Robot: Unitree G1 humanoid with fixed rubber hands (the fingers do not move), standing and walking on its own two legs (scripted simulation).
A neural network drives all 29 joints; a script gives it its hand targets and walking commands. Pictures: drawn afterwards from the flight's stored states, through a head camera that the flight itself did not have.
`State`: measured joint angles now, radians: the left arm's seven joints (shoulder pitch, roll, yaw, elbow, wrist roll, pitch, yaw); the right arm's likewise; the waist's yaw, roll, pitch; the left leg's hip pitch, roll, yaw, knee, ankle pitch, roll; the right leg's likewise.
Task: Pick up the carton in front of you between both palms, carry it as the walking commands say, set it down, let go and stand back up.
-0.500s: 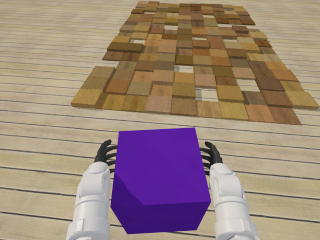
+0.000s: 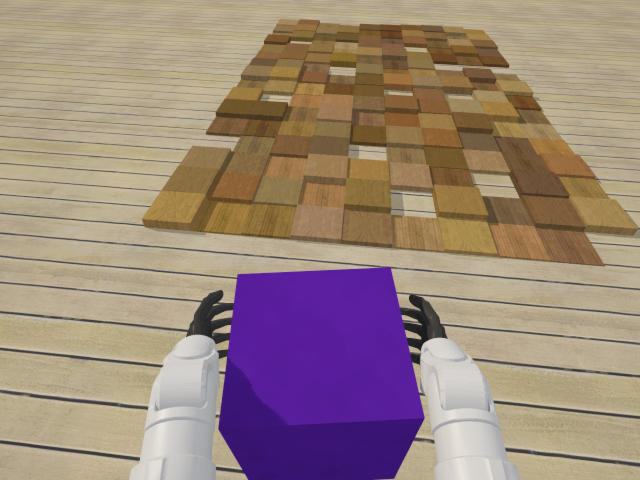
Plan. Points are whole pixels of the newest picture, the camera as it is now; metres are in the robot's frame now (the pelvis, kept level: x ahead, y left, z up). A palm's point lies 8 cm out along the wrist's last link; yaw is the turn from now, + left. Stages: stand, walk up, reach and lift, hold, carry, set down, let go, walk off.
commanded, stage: reach and lift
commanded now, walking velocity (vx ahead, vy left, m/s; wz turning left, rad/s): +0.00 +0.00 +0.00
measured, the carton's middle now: (319, 380) +0.28 +0.00 -0.04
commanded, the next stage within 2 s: hold in 0.10 s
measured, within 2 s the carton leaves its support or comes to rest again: neither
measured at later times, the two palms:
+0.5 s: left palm (197, 345) +0.28 +0.15 +0.05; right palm (437, 349) +0.27 -0.15 +0.05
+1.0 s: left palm (203, 262) +0.40 +0.16 +0.08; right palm (414, 263) +0.40 -0.14 +0.08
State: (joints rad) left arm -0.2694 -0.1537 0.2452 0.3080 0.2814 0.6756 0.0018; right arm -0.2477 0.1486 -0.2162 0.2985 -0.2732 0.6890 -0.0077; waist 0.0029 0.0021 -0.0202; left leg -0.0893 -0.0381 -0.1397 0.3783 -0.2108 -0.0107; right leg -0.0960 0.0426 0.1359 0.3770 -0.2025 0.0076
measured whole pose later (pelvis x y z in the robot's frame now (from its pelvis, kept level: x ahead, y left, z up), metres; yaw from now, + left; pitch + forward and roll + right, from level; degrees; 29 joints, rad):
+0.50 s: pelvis -0.01 +0.00 +0.00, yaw +0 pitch -6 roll +0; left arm -0.30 -0.16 0.26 0.27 0.29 0.75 0.00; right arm -0.28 0.16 -0.23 0.26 -0.28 0.77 0.00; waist 0.00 0.00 -0.03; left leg -0.10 -0.03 -0.12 0.42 -0.22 -0.01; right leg -0.10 0.04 0.12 0.41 -0.21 0.01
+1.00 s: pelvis +0.13 +0.01 +0.00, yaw +1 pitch +6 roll +0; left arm -0.17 -0.14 0.08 -0.25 0.12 1.16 0.10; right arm -0.14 0.13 -0.15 -0.28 -0.10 1.18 -0.09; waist 0.00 -0.03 -0.16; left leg -0.45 0.05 0.11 0.84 -0.48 0.01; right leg -0.20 -0.05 -0.16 0.40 -0.31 -0.01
